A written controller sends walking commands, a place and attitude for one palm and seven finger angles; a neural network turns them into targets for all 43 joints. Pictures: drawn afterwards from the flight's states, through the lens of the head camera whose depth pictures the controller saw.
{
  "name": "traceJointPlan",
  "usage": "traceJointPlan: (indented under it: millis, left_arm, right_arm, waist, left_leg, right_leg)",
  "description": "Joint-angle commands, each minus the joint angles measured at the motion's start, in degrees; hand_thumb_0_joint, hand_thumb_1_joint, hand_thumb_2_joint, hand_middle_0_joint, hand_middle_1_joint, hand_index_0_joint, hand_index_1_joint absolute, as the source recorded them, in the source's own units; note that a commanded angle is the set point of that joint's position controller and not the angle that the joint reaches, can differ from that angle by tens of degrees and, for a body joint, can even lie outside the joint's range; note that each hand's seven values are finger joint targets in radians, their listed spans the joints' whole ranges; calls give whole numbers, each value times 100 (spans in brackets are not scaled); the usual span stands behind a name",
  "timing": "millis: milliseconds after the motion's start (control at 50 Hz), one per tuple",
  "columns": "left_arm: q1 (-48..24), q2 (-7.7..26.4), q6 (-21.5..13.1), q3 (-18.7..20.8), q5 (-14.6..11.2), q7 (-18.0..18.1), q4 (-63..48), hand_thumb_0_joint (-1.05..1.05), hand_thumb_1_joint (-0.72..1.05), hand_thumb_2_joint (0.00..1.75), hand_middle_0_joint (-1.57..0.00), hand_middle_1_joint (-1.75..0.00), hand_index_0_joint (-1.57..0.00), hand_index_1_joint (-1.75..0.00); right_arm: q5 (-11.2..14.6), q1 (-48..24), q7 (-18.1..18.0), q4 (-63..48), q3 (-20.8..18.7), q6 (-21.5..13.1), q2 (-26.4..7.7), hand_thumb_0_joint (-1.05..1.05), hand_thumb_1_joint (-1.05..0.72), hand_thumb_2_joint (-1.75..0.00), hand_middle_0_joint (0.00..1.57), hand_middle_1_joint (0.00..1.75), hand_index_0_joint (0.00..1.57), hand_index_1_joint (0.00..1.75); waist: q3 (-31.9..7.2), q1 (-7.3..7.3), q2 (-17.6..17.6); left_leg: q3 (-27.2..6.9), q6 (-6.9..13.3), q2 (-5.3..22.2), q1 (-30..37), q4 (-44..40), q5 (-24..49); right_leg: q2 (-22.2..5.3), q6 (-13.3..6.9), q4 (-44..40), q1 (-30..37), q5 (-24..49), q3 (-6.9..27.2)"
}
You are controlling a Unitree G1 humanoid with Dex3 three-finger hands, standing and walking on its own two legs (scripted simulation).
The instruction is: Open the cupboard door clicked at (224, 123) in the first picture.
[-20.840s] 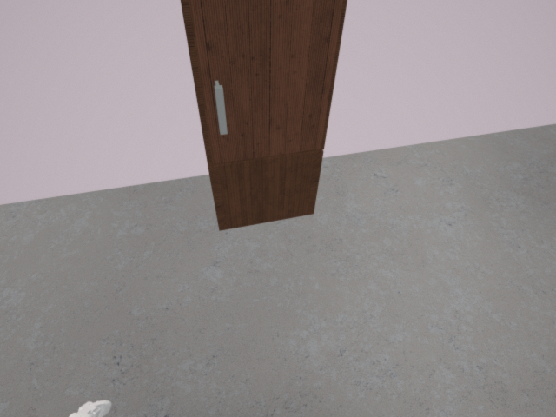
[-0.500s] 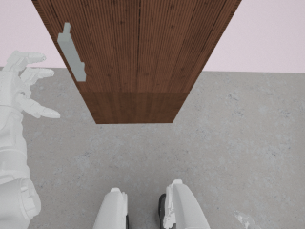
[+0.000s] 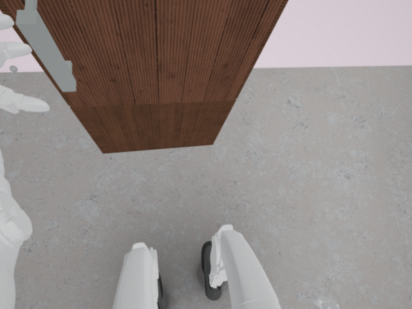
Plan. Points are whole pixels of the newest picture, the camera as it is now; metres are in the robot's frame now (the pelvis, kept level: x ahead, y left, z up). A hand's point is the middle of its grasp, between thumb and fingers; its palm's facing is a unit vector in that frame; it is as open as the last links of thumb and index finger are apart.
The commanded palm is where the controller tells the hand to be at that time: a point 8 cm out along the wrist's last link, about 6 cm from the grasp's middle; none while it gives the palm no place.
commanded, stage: move the hooked fingers beside the handle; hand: left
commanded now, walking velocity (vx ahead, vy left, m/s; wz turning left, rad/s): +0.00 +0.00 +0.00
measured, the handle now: (52, 47) +0.56 +0.22 +0.04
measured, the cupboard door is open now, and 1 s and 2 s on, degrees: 0 0 0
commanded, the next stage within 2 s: slide the fingers in behind the handle in 0.70 s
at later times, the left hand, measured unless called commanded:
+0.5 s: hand (10, 77) +0.51 +0.27 +0.04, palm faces +0.03 -1.00 +0.00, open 14.0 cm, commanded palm +0.50 +0.30 +0.04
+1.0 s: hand (21, 75) +0.51 +0.26 +0.04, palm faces +0.03 -1.00 -0.02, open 14.0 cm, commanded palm +0.50 +0.28 +0.04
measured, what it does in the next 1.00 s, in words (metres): stands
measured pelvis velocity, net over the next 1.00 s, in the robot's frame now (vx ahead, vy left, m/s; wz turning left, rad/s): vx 0.01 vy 0.00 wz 0.00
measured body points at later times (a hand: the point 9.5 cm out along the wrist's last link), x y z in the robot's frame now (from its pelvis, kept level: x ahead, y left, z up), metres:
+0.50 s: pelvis +0.01 +0.01 +0.01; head +0.19 +0.06 +0.42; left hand +0.50 +0.32 +0.04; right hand +0.06 -0.26 -0.08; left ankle +0.01 +0.09 -0.59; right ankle +0.08 -0.13 -0.59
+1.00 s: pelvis +0.01 +0.00 +0.01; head +0.20 +0.05 +0.42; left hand +0.50 +0.31 +0.04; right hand +0.05 -0.27 -0.09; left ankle +0.01 +0.09 -0.59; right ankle +0.08 -0.13 -0.59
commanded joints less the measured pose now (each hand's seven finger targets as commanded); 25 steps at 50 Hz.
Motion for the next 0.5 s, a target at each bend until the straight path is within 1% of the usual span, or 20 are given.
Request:
traceJointPlan:
  millis: [0,40,60,100,120,140,160,180,200,240,260,280,320,340,360,380,400,420,440,480]
  left_arm:
    - [-1622,2037,-352,288,-82,-53,-1222,0,-50,30,-30,-120,-30,-120]
    - [-1656,1893,-301,211,-149,-134,-1306,0,-50,30,-30,-120,-30,-120]
    - [-1686,2025,-265,305,-165,-163,-1369,0,-50,30,-30,-120,-30,-120]
    - [-1745,1919,-230,256,-240,-212,-1540,0,-50,30,-30,-120,-30,-120]
    - [-1727,1947,-237,333,-284,-213,-1643,0,-50,30,-30,-120,-30,-120]
    - [-1786,1831,-266,225,-296,-232,-1778,0,-50,30,-30,-120,-30,-120]
    - [-1857,1924,-291,303,-294,-211,-1922,0,-50,30,-30,-120,-30,-120]
    - [-1799,1694,-305,148,-301,-206,-2049,0,-50,30,-30,-120,-30,-120]
    - [-1691,1648,-304,146,-311,-182,-2065,0,-50,30,-30,-120,-30,-120]
    - [-1739,1326,-262,-107,-314,-168,-1953,0,-50,30,-30,-120,-30,-120]
    - [-1774,1346,-234,-70,-306,-138,-1922,0,-50,30,-30,-120,-30,-120]
    - [-1624,1222,-198,-154,-294,-118,-1842,0,-50,30,-30,-120,-30,-120]
    - [-1442,1121,-143,-174,-294,-72,-1714,0,-50,30,-30,-120,-30,-120]
    - [-1397,1231,-178,-76,-289,-39,-1805,0,-50,30,-30,-120,-30,-120]
    - [-1361,1160,-190,-156,-259,-9,-1864,0,-50,30,-30,-120,-30,-120]
    - [-1379,962,-209,-298,-262,25,-1905,0,-50,30,-30,-120,-30,-120]
    - [-1330,891,-217,-313,-266,67,-1820,0,-50,30,-30,-120,-30,-120]
    - [-1351,867,-235,-325,-260,106,-1677,0,-50,30,-30,-120,-30,-120]
    - [-1372,1070,-289,-154,-255,153,-1556,0,-50,30,-30,-120,-30,-120]
    - [-1457,1146,-356,-119,-211,206,-1506,0,-50,30,-30,-120,-30,-120]
  right_arm:
    - [15,1049,-9,-312,-408,64,-1152,0,-90,-90,20,30,20,30]
    - [29,1055,-1,-331,-420,101,-1158,0,-90,-90,20,30,20,30]
    - [35,1084,-6,-316,-428,124,-1187,0,-90,-90,20,30,20,30]
    - [44,1102,-8,-294,-452,143,-1184,0,-90,-90,20,30,20,30]
    - [42,1131,-3,-280,-472,143,-1180,0,-90,-90,20,30,20,30]
    - [43,1113,4,-274,-478,138,-1171,0,-90,-90,20,30,20,30]
    - [29,1165,14,-223,-491,149,-1184,0,-90,-90,20,30,20,30]
    - [31,1165,29,-205,-521,148,-1157,0,-90,-90,20,30,20,30]
    - [31,1176,32,-175,-534,159,-1152,0,-90,-90,20,30,20,30]
    - [34,1158,36,-127,-531,157,-1129,0,-90,-90,20,30,20,30]
    - [26,1166,33,-87,-534,170,-1135,0,-90,-90,20,30,20,30]
    - [35,1169,29,-85,-536,183,-1116,0,-90,-90,20,30,20,30]
    - [27,1156,35,-102,-534,186,-1098,0,-90,-90,20,30,20,30]
    - [30,1150,21,-131,-538,188,-1100,0,-90,-90,20,30,20,30]
    - [34,1136,34,-152,-532,204,-1083,0,-90,-90,20,30,20,30]
    - [40,1104,42,-158,-551,201,-1057,0,-90,-90,20,30,20,30]
    - [28,1082,58,-161,-542,201,-1044,0,-90,-90,20,30,20,30]
    - [26,1051,57,-148,-536,204,-1043,0,-90,-90,20,30,20,30]
    - [25,1042,37,-152,-512,208,-1044,0,-90,-90,20,30,20,30]
    - [25,1007,31,-219,-501,213,-1051,0,-90,-90,20,30,20,30]
  waist:
    - [-3549,245,1156]
    - [-3561,186,1174]
    - [-3600,208,1211]
    - [-3652,170,1141]
    - [-3766,188,1207]
    - [-3802,180,1374]
    - [-3900,194,1409]
    - [-3930,179,1513]
    - [-3869,199,1518]
    - [-3531,96,1554]
    - [-3448,84,1446]
    - [-3353,117,1489]
    - [-3292,135,1360]
    - [-3322,179,1381]
    - [-3372,221,1489]
    - [-3281,198,1555]
    - [-3157,191,1441]
    - [-2982,136,1282]
    - [-2814,138,1158]
    - [-2850,153,1070]
  left_leg:
    - [-377,-55,-93,1947,-1070,2815]
    - [-422,-45,-67,2070,-1076,2830]
    - [-418,-57,-55,2091,-1092,2833]
    - [-432,-42,-51,2125,-1096,2851]
    - [-448,-53,-51,2235,-1095,2945]
    - [-486,-81,-40,2400,-1088,3073]
    - [-535,-118,-23,2586,-1110,3240]
    - [-560,-151,-18,2806,-1125,3422]
    - [-578,-184,-1,2934,-1157,3522]
    - [-614,-204,15,3022,-1190,3505]
    - [-619,-210,22,2975,-1204,3457]
    - [-623,-227,19,3015,-1250,3477]
    - [-608,-217,8,2940,-1273,3445]
    - [-624,-232,16,3011,-1273,3642]
    - [-621,-274,14,3116,-1319,3718]
    - [-653,-317,26,3228,-1350,3764]
    - [-635,-312,18,3122,-1358,3643]
    - [-595,-272,7,2939,-1349,3391]
    - [-575,-232,-5,2730,-1338,3263]
    - [-535,-202,-47,2532,-1368,2991]
  right_leg:
    - [230,-102,-552,2391,1332,339]
    - [242,-106,-556,2238,1277,310]
    - [244,-89,-575,2254,1274,313]
    - [242,-76,-605,2295,1317,312]
    - [246,-74,-614,2294,1361,309]
    - [252,-102,-584,2141,1360,299]
    - [256,-99,-597,2131,1384,268]
    - [256,-95,-626,2026,1388,246]
    - [261,-101,-664,1977,1359,219]
    - [270,-115,-728,1688,1206,186]
    - [266,-102,-739,1708,1192,165]
    - [262,-108,-764,1684,1156,151]
    - [262,-109,-780,1752,1168,143]
    - [261,-128,-763,1768,1249,145]
    - [260,-124,-780,1778,1223,145]
    - [254,-125,-790,1633,1154,111]
    - [265,-122,-810,1644,1107,111]
    - [272,-116,-830,1656,1065,124]
    - [273,-135,-806,1719,1087,130]
    - [264,-124,-786,1880,1017,160]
